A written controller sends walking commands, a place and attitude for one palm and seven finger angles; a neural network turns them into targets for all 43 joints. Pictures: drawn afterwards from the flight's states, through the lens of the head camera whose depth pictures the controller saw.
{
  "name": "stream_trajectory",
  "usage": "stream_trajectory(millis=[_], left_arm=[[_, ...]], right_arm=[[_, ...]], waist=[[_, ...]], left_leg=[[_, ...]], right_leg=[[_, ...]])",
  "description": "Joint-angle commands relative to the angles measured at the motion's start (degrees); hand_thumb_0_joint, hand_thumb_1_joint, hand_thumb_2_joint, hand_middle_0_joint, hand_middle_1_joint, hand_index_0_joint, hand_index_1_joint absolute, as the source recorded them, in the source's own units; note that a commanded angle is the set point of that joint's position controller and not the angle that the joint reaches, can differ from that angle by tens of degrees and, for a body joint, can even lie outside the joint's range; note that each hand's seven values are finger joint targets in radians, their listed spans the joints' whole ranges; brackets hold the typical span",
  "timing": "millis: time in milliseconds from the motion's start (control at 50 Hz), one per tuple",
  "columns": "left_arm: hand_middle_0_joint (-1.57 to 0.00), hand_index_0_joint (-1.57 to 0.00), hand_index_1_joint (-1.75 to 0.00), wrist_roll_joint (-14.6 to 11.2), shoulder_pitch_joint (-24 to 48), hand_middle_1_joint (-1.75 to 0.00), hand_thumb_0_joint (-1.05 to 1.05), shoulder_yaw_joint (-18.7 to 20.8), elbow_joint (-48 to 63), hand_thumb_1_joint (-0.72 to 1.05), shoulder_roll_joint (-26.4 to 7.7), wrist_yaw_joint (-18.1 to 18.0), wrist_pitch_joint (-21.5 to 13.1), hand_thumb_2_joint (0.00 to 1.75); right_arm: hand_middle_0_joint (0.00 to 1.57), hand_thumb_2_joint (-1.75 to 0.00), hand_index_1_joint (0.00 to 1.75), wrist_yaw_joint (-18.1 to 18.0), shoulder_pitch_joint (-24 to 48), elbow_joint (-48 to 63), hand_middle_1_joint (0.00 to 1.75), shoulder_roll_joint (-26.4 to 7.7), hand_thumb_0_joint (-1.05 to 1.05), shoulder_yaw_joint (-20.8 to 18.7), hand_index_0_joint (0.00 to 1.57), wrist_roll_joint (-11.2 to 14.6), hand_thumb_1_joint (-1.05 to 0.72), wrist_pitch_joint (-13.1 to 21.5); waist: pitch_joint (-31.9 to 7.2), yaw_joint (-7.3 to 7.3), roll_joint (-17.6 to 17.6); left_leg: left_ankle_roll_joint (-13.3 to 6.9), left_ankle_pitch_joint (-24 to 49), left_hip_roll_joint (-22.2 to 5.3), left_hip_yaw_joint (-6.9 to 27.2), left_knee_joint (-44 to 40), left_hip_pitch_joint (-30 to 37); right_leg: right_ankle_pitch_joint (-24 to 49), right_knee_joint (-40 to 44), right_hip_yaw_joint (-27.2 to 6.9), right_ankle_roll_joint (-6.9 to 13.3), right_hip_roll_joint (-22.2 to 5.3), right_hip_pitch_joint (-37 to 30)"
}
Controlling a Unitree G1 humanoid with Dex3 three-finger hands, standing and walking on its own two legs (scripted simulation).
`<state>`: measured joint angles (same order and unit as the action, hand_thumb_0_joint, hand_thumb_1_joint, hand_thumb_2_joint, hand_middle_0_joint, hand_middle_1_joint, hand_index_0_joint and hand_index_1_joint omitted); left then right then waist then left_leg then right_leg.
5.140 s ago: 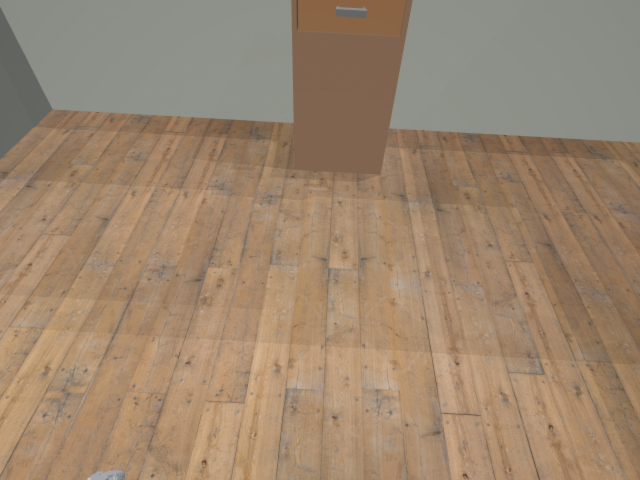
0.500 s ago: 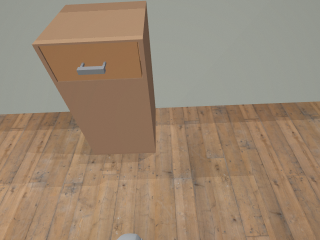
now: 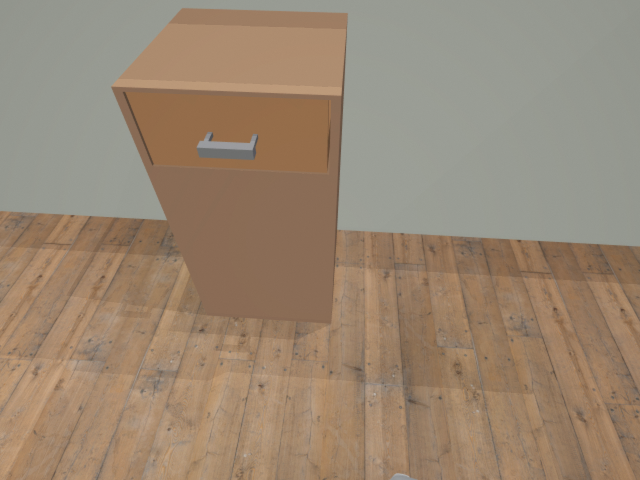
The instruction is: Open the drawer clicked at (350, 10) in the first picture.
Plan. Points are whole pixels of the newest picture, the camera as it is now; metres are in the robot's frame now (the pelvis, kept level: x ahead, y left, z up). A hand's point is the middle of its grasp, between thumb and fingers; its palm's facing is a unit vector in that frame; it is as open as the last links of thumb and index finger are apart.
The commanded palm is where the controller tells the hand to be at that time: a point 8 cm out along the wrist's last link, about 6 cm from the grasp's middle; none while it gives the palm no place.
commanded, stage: take the last steps up to it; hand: left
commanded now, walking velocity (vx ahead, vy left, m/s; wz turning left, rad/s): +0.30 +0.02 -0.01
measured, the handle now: (229, 143) +0.72 +0.24 +0.01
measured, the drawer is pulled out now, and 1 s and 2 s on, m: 0.00 0.00 0.00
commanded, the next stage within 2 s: come to a stop and stand still in 0.42 s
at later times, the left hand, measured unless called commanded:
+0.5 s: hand out of the picture +0.12 +0.17 -0.18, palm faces +0.12 -0.98 -0.13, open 7.3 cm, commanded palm none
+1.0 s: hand (226, 370) +0.31 +0.18 -0.16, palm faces -0.01 -0.95 -0.31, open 7.4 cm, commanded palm none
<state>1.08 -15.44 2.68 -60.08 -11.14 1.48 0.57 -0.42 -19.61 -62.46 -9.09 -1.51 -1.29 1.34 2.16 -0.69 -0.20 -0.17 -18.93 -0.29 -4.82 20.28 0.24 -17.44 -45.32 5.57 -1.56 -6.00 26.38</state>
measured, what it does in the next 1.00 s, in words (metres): walks ahead: right foot, then left foot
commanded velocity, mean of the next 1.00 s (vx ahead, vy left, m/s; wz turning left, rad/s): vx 0.01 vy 0.01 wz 0.01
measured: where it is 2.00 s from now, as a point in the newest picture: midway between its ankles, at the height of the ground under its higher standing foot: outside the picture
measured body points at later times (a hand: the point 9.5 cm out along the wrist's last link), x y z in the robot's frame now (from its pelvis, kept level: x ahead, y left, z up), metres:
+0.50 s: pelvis +0.16 +0.01 +0.00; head +0.17 +0.03 +0.45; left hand +0.12 +0.22 -0.17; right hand +0.24 -0.22 -0.15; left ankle +0.23 +0.13 -0.74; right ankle +0.11 -0.11 -0.74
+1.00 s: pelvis +0.22 -0.02 -0.01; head +0.26 -0.05 +0.44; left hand +0.31 +0.23 -0.14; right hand +0.26 -0.26 -0.18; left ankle +0.23 +0.13 -0.73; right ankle +0.22 -0.12 -0.74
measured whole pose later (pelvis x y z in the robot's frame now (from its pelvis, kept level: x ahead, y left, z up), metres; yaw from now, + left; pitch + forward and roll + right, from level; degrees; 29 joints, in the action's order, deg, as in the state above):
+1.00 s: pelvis +0.22 -0.02 -0.01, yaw -2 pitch +0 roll +1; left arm 1.2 -8.8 3.0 -56.0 -11.5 -1.3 0.9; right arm -1.0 -9.8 -59.5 -11.8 -4.1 -0.9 -3.2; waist 5.3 0.8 2.6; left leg 2.1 -23.8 -5.0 -6.1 38.9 -17.5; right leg -17.5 -35.0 4.1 1.2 -2.1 16.4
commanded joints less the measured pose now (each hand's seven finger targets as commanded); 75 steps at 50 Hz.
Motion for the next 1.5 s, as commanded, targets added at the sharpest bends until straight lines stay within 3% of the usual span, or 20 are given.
stream_trajectory(millis=[0,40,60,80,100,140,220,440,460,500,600,760,900,940,980,1100,1300,1380,1440,1480], left_arm=[[-0.20,-0.20,-0.30,0.3,1.2,-0.30,0.00,0.9,4.1,0.90,-2.1,-0.2,-2.2,0.90],[-0.20,-0.20,-0.30,0.6,-9.5,-0.30,0.00,2.0,0.7,0.90,-5.8,-0.6,-3.2,0.90],[-0.20,-0.20,-0.30,1.0,-16.7,-0.30,0.00,3.2,-1.2,0.90,-11.0,-1.3,-4.0,0.90],[-0.20,-0.20,-0.30,-0.2,-19.8,-0.30,0.00,3.5,-1.5,0.90,-13.9,-1.6,-3.9,0.90],[-0.20,-0.20,-0.30,-0.3,-14.8,-0.30,0.00,3.4,-0.8,0.90,-12.9,-1.9,-3.9,0.90],[-0.20,-0.20,-0.30,-0.1,-5.3,-0.30,0.00,2.2,1.7,0.90,-7.5,-2.7,-3.9,0.90],[-0.20,-0.20,-0.30,0.4,-3.0,-0.30,0.00,1.1,1.3,0.90,-4.1,-2.6,-4.9,0.90],[-0.20,-0.20,-0.30,0.3,-4.5,-0.30,0.00,1.8,-1.3,0.90,-6.0,-2.4,-3.6,0.90],[-0.20,-0.20,-0.30,0.2,-4.7,-0.30,0.00,1.4,-1.2,0.90,-4.5,-2.4,-3.2,0.90],[-0.20,-0.20,-0.30,-0.2,-5.2,-0.30,0.00,0.5,1.4,0.90,0.0,-1.9,-3.1,0.90],[-0.20,-0.20,-0.30,-0.5,-6.1,-0.30,0.00,-0.6,-2.5,0.90,1.1,-2.8,-0.9,0.90],[-0.20,-0.20,-0.30,0.0,-0.8,-0.30,0.00,1.3,3.1,0.90,-2.8,-3.0,2.2,0.90],[-0.20,-0.20,-0.30,0.0,-3.2,-0.30,0.00,1.7,4.3,0.90,-4.6,-3.0,0.6,0.90],[-0.20,-0.20,-0.30,0.7,-1.3,-0.30,0.00,2.5,5.2,0.90,-12.4,-3.6,-0.7,0.90],[-0.20,-0.20,-0.30,0.3,0.1,-0.30,0.00,2.5,5.3,0.90,-11.8,-3.9,-0.5,0.90],[-0.20,-0.20,-0.30,0.1,3.5,-0.30,0.00,2.5,7.0,0.90,-9.8,-4.4,-0.7,0.90],[-0.20,-0.20,-0.30,0.8,1.7,-0.30,0.00,2.9,5.3,0.90,-11.5,-3.4,-0.3,0.90],[-0.20,-0.20,-0.30,0.2,3.3,-0.30,0.00,2.5,3.9,0.90,-10.3,-3.3,0.1,0.90],[-0.20,-0.20,-0.30,-0.5,2.3,-0.30,0.00,0.9,3.9,0.90,-4.1,-2.8,0.6,0.90],[-0.20,-0.20,-0.30,0.0,2.4,-0.30,0.00,0.4,2.5,0.90,-2.9,-2.6,0.8,0.90]], right_arm=[[0.20,-0.90,0.30,-0.7,-0.5,1.3,0.30,-9.3,0.00,-2.4,0.20,-0.2,-0.90,1.3],[0.20,-0.90,0.30,-0.5,-0.9,1.0,0.30,-7.5,0.00,-2.0,0.20,0.5,-0.90,1.6],[0.20,-0.90,0.30,0.0,-2.3,2.1,0.30,-4.1,0.00,-1.5,0.20,0.9,-0.90,2.0],[0.20,-0.90,0.30,0.1,-0.6,4.2,0.30,-5.2,0.00,-1.6,0.20,0.9,-0.90,1.8],[0.20,-0.90,0.30,0.3,2.9,4.5,0.30,-5.5,0.00,-2.0,0.20,0.7,-0.90,1.5],[0.20,-0.90,0.30,0.7,3.8,3.8,0.30,-4.9,0.00,-2.3,0.20,0.2,-0.90,1.0],[0.20,-0.90,0.30,1.1,-0.5,1.9,0.30,-1.5,0.00,-1.5,0.20,-0.2,-0.90,-0.5],[0.20,-0.90,0.30,1.5,3.4,4.4,0.30,-3.2,0.00,-1.6,0.20,0.1,-0.90,1.1],[0.20,-0.90,0.30,1.1,-1.2,2.9,0.30,-5.4,0.00,-1.9,0.20,0.0,-0.90,1.6],[0.20,-0.90,0.30,-0.1,-9.8,1.7,0.30,-13.5,0.00,-3.3,0.20,-0.6,-0.90,1.2],[0.20,-0.90,0.30,-2.0,7.1,4.5,0.30,-5.7,0.00,-0.5,0.20,0.1,-0.90,0.8],[0.20,-0.90,0.30,-2.8,6.7,4.2,0.30,-10.9,0.00,-3.5,0.20,0.0,-0.90,-1.8],[0.20,-0.90,0.30,-1.1,9.6,5.8,0.30,-10.5,0.00,-4.2,0.20,0.1,-0.90,-2.8],[0.20,-0.90,0.30,-0.3,6.8,7.6,0.30,-4.3,0.00,-3.1,0.20,0.8,-0.90,-3.1],[0.20,-0.90,0.30,-1.0,8.6,7.6,0.30,-4.9,0.00,-3.1,0.20,0.6,-0.90,-4.7],[0.20,-0.90,0.30,-0.1,8.2,6.4,0.30,-7.5,0.00,-3.3,0.20,0.3,-0.90,-4.9],[0.20,-0.90,0.30,0.3,9.2,7.5,0.30,-6.2,0.00,-2.1,0.20,0.7,-0.90,-3.8],[0.20,-0.90,0.30,-0.3,3.0,5.2,0.30,-5.3,0.00,-1.3,0.20,0.7,-0.90,-2.6],[0.20,-0.90,0.30,-0.6,2.9,5.5,0.30,-10.5,0.00,-1.5,0.20,0.1,-0.90,-1.7],[0.20,-0.90,0.30,-0.9,8.5,6.0,0.30,-10.6,0.00,-0.9,0.20,-0.1,-0.90,-1.7]], waist=[[5.7,-0.55,5.8],[0.9,-5.30,-2.6],[-3.2,-7.32,-16.5],[-5.4,-7.34,-17.6],[-2.8,-6.52,-14.9],[2.3,-2.03,-2.4],[1.3,1.29,-5.0],[1.9,1.68,-4.2],[0.6,3.48,1.8],[-3.3,5.25,19.6],[-1.1,-0.47,5.8],[-3.8,1.28,8.2],[-5.2,-1.44,6.8],[-5.1,-0.34,-13.7],[-4.7,-0.90,-13.2],[-4.0,-0.92,-7.3],[-3.3,-2.24,-10.0],[-4.6,0.65,-8.5],[-1.0,0.35,8.8],[2.6,-1.14,13.3]], left_leg=[[-8.5,11.1,-14.1,6.9,-3.5,-9.6],[-5.3,11.5,-8.4,2.4,13.1,-17.3],[-2.3,-2.0,-1.4,-2.5,31.2,-28.6],[-2.3,-15.6,-0.2,0.9,44.8,-33.5],[-2.6,-11.3,-2.8,5.6,51.1,-36.1],[-1.9,-1.8,-7.0,6.7,50.9,-34.6],[0.8,3.0,-7.3,2.4,38.5,-28.3],[0.6,8.8,-3.7,-2.6,9.4,-11.6],[0.3,8.6,-4.6,-0.6,5.8,-4.5],[-8.5,12.5,-22.8,23.1,-5.4,2.4],[-8.1,34.2,-17.9,8.6,-5.2,-12.1],[-9.9,49.0,-20.7,5.9,0.7,-5.0],[-3.1,27.4,-13.6,1.7,9.2,-10.4],[2.2,-12.1,-1.5,-2.1,25.5,-22.3],[1.5,-16.4,-1.1,6.3,39.1,-24.1],[3.8,-4.2,-1.2,7.8,45.2,-28.7],[2.4,-6.1,-1.1,3.8,22.7,-19.9],[1.4,3.6,-0.4,1.5,4.9,-8.2],[-3.2,1.5,-13.6,15.7,-6.9,-11.1],[-4.6,-7.8,-13.8,16.0,-12.1,-22.1]], right_leg=[[3.2,9.3,2.4,0.7,2.0,-7.4],[3.8,16.8,-1.3,2.7,1.2,-25.0],[-1.2,24.9,-21.6,7.8,-13.0,-34.3],[-5.8,33.5,-36.0,12.5,-20.6,-33.4],[-14.2,36.2,-36.9,13.2,-20.5,-27.5],[-13.6,36.1,-25.4,11.6,-17.4,-16.4],[6.6,35.7,-8.4,9.4,-11.3,-12.2],[6.4,26.6,-3.3,7.2,-8.5,-11.3],[3.8,19.0,-1.6,6.0,-5.4,-8.0],[-18.5,-8.1,4.1,2.2,5.2,4.3],[-7.4,-6.1,-4.7,0.1,-0.4,-6.2],[-8.3,-6.9,-4.4,-0.1,2.3,-1.9],[11.5,20.4,-1.9,0.6,2.2,-15.8],[45.3,24.1,-19.1,8.5,-16.1,-19.9],[46.3,24.1,-19.5,13.1,-16.9,-16.4],[38.0,24.3,-13.4,11.4,-13.2,-20.9],[13.0,30.0,-15.2,11.3,-11.2,-18.3],[6.7,27.4,-12.8,7.9,-7.9,-13.0],[-2.1,16.8,-3.7,2.1,1.5,-6.8],[0.0,14.2,-1.6,0.8,2.2,-12.4]])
